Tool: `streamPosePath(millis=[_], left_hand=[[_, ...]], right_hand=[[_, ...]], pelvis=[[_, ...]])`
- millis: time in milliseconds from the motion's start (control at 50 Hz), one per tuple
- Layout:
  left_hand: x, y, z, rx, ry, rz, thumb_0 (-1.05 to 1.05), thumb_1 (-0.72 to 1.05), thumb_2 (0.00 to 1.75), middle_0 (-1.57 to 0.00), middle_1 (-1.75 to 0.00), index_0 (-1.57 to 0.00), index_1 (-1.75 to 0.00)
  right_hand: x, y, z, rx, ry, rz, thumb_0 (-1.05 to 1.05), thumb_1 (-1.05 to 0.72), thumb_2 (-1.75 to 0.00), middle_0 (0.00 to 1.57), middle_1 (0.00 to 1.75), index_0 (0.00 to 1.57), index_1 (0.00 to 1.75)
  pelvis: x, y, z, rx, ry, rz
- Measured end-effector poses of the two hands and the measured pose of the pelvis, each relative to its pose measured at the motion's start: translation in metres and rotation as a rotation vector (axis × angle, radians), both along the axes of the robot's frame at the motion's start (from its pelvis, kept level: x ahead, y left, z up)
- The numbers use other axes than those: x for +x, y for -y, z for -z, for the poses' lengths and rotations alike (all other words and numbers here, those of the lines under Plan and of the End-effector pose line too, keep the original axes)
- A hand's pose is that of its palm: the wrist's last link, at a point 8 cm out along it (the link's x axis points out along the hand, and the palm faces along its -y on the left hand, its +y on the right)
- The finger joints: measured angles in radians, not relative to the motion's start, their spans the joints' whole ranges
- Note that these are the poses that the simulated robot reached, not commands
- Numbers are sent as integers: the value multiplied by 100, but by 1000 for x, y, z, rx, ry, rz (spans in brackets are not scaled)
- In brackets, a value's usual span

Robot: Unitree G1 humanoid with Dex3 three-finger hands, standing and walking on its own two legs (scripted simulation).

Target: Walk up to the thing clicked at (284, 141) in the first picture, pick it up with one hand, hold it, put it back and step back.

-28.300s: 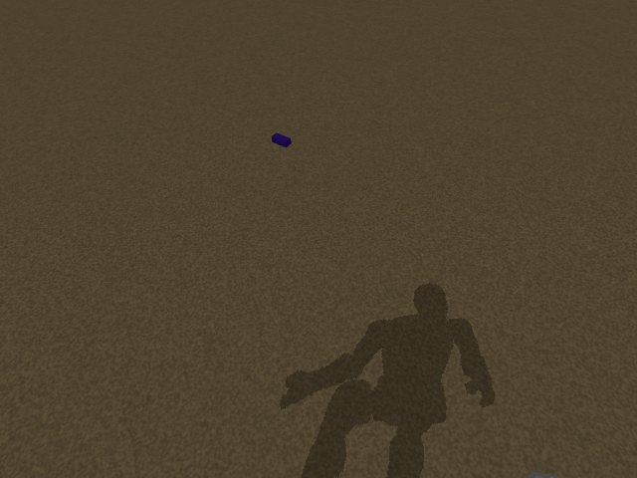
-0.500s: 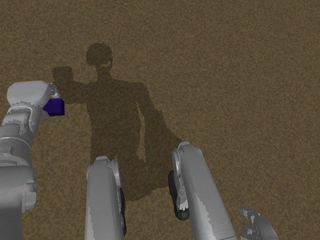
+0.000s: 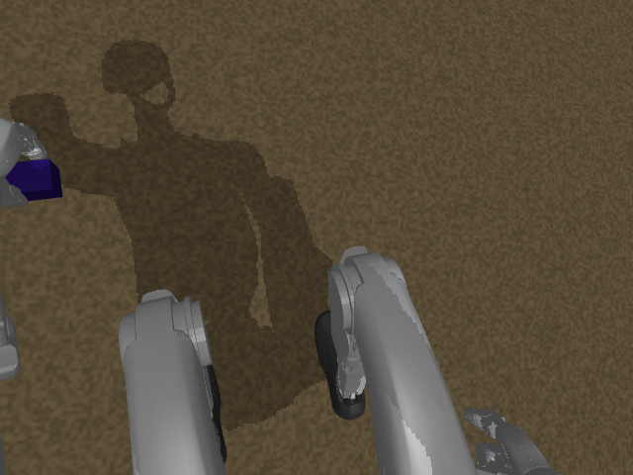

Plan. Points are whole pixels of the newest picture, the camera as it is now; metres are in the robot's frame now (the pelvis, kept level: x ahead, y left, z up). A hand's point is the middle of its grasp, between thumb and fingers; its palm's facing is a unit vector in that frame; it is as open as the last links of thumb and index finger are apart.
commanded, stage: crouch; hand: left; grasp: from above
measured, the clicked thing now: (15, 182) +0.50 +0.31 -0.20
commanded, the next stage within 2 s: lower in 0.36 s
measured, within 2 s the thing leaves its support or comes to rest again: neither
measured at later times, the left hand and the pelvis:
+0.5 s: hand (15, 184) +0.49 +0.31 -0.20, palm faces -0.46 -0.03 -0.89, open 6.9 cm; pelvis +0.00 +0.00 -0.04, yaw -2 degrees
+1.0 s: hand (34, 193) +0.50 +0.31 -0.26, palm faces -0.46 -0.05 -0.89, open 7.0 cm; pelvis +0.00 +0.01 -0.06, yaw -5 degrees
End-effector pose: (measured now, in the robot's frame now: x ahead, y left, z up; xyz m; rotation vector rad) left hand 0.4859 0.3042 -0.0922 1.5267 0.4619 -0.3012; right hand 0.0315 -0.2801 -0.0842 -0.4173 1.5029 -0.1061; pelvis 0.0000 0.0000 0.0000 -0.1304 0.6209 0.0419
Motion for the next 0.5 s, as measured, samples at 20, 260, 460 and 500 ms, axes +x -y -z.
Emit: streamPosePath(millis=[20,260,460,500], left_hand=[[0,0,3,-1,-1,2,1,50,0,-89,-30,-98,-16],[7,-2,33,-7,9,8,1,49,0,-92,-27,-100,-13],[13,-6,49,4,5,-3,0,48,0,-95,-22,-102,-11],[14,-7,51,4,3,-2,0,48,0,-95,-21,-103,-10]], right_hand=[[-2,-1,2,0,-6,-1,0,-91,-90,20,30,20,30],[-18,-10,21,6,-38,-12,0,-91,-90,20,30,20,30],[-14,-13,28,6,-38,-24,0,-91,-90,20,30,20,30],[-14,-13,28,3,-40,-29,0,-91,-90,20,30,20,30]], pelvis=[[-1,0,3,-2,2,1],[-4,-2,28,-21,23,11],[-2,-4,38,-34,25,16],[-2,-4,39,-36,26,17]])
